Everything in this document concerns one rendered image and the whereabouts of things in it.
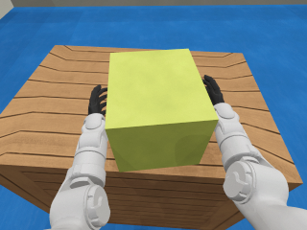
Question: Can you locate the right robot upper arm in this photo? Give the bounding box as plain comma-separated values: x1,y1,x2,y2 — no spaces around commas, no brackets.
223,160,307,230

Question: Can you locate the left robot upper arm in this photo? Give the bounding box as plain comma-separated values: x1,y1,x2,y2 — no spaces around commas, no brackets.
44,184,110,230

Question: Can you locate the right robot forearm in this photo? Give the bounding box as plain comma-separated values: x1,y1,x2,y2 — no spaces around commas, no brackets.
213,103,289,194

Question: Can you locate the robot left hand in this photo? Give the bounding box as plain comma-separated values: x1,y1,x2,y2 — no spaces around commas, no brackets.
87,84,108,115

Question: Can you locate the robot right hand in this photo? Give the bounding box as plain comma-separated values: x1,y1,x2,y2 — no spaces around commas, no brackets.
201,75,224,106

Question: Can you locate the pedestal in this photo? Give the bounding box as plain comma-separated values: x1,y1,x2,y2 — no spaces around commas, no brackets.
0,45,303,230

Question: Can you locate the left robot forearm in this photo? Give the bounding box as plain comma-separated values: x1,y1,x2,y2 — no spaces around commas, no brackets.
49,113,108,227

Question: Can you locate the carton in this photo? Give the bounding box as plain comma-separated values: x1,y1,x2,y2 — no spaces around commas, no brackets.
105,49,219,173

